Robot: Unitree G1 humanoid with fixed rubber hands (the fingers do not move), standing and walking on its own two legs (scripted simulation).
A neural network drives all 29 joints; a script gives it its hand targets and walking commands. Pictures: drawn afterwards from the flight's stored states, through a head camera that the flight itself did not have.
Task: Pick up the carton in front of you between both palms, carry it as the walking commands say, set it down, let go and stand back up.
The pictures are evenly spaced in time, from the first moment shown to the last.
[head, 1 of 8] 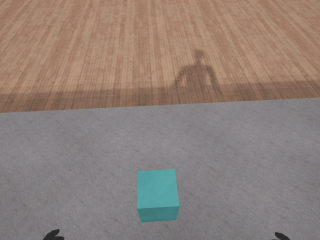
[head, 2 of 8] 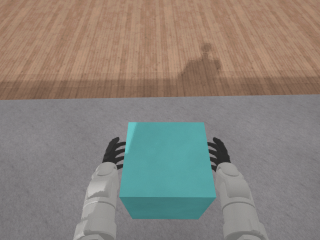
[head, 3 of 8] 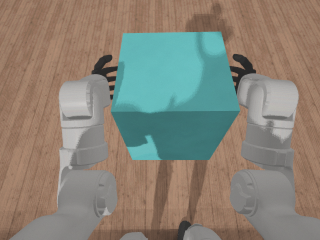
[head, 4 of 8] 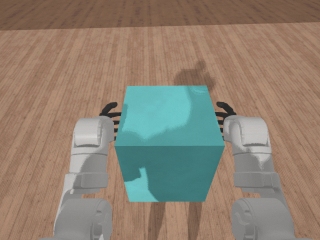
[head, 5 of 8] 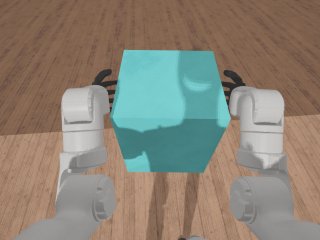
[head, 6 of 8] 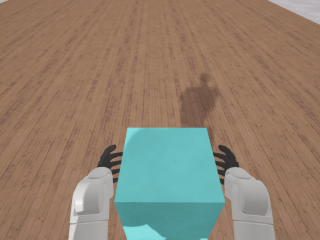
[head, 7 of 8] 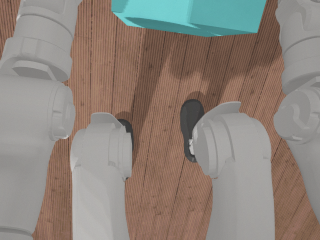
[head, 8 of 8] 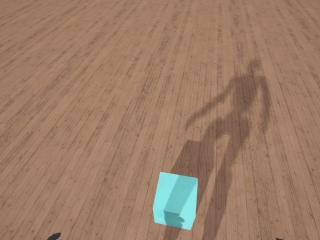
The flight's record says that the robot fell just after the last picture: no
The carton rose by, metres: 0.98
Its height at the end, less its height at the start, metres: +0.25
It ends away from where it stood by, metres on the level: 5.51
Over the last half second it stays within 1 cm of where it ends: yes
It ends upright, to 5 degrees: yes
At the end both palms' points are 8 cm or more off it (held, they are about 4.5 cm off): yes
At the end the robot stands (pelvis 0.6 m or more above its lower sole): yes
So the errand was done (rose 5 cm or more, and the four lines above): yes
